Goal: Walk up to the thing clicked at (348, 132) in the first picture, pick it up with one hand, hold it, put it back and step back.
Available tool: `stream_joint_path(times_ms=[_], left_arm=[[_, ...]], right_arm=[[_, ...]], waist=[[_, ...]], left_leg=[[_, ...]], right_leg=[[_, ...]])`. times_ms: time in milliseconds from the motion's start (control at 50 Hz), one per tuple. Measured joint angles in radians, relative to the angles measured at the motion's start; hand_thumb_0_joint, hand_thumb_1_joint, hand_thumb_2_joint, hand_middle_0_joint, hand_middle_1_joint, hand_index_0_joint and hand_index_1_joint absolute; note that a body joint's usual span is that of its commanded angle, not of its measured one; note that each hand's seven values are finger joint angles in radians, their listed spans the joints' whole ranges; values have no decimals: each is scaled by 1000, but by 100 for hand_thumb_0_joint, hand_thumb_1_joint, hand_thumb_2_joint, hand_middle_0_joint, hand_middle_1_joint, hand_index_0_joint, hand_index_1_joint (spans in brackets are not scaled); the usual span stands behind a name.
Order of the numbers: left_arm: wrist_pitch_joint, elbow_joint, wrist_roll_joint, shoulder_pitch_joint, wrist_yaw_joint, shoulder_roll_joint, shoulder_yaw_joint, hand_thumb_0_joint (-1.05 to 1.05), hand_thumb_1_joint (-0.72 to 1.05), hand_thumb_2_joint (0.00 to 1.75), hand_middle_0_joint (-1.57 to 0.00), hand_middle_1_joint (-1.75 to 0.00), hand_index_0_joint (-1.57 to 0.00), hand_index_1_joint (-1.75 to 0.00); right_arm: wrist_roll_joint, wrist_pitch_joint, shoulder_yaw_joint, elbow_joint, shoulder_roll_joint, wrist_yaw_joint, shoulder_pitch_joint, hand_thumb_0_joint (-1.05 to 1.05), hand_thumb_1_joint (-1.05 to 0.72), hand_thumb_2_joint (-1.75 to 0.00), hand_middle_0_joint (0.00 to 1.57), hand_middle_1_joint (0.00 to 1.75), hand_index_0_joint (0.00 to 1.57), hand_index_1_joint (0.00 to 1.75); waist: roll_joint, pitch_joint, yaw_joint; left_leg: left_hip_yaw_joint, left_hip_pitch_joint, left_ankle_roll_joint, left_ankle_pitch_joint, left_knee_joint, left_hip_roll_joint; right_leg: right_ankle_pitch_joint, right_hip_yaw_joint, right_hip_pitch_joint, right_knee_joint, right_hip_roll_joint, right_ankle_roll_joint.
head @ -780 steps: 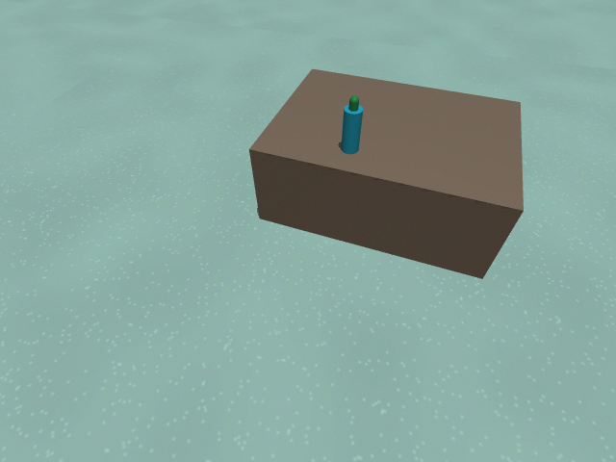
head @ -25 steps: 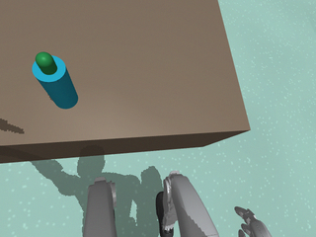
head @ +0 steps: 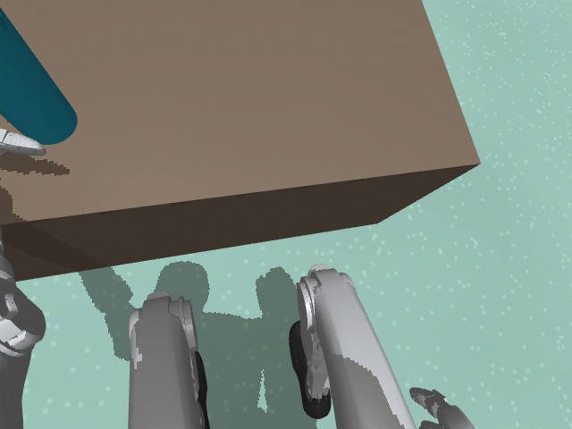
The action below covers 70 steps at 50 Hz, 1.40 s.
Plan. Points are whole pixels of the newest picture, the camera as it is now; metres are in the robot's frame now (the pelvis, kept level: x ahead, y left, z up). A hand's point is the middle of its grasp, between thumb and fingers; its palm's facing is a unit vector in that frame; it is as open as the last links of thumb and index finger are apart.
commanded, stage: close in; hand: left
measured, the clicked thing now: out of the picture +0.55 +0.25 +0.05
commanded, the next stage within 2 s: rest palm in 0.24 s
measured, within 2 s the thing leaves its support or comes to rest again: neither
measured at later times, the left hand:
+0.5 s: hand (9, 83) +0.54 +0.25 +0.02, palm faces +0.27 -0.96 -0.02, open 17.7 cm
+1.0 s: hand (24, 98) +0.53 +0.25 +0.01, palm faces +0.26 -0.96 -0.02, open 15.8 cm
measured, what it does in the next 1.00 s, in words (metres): stands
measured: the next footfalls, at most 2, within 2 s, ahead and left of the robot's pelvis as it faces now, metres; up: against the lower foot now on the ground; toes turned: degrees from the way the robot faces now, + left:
none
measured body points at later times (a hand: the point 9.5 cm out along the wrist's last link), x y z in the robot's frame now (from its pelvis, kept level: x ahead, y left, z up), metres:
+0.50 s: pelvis +0.01 +0.00 +0.02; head +0.23 +0.05 +0.41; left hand +0.52 +0.30 +0.03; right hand +0.07 -0.28 -0.09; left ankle +0.08 +0.13 -0.42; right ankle +0.09 -0.13 -0.42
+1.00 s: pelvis +0.01 +0.00 +0.01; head +0.23 +0.04 +0.40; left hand +0.51 +0.30 +0.01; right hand +0.09 -0.27 -0.11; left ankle +0.08 +0.13 -0.42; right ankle +0.09 -0.13 -0.42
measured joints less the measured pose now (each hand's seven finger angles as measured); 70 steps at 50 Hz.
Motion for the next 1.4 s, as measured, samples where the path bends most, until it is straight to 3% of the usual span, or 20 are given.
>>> stream_joint_path(times_ms=[200, 440, 640, 1020, 1400], left_arm=[[42, -20, -19, 5, 40, -28, -62, -2, -60, 1, -4, -8, -7, -4], [34, -103, -16, 58, 100, -107, -116, -2, -61, 0, -5, -5, -7, -2], [4, -127, -19, 96, 123, -156, -128, -2, -60, 0, -7, -5, -8, -3], [-15, -125, -28, 96, 113, -164, -149, -2, -47, 17, -35, -29, -36, -27], [-21, -82, -21, 48, 117, -125, -149, -1, -6, 49, -72, -63, -71, -61]], right_arm=[[31, 19, -22, -6, -24, -11, 34, 1, -91, -89, 21, 30, 20, 30], [34, 20, -50, -2, -28, -9, 26, 1, -92, -89, 20, 29, 20, 30], [29, 18, -52, 1, -14, 0, -13, 1, -93, -90, 20, 29, 20, 30], [32, 21, -53, -4, -13, 4, -20, 1, -94, -90, 21, 29, 20, 30], [26, 27, -50, -5, -20, 4, -15, 1, -92, -89, 21, 29, 20, 30]], waist=[[4, -27, 2], [-11, -34, 15], [-4, -36, 30], [-10, -31, 39], [-15, -16, 28]], left_leg=[[-2, 28, -4, 6, -36, 7], [3, 53, -5, -9, -63, 5], [7, 62, -3, -24, -57, 5], [7, 34, -5, -25, -23, 1], [7, -11, -6, -19, 23, -2]], right_leg=[[11, -5, 24, -37, 6, -7], [-7, -3, 50, -60, 2, -8], [-23, 2, 56, -53, 1, -5], [-27, 5, 26, -14, -1, -7], [-22, 9, -21, 36, -1, -5]])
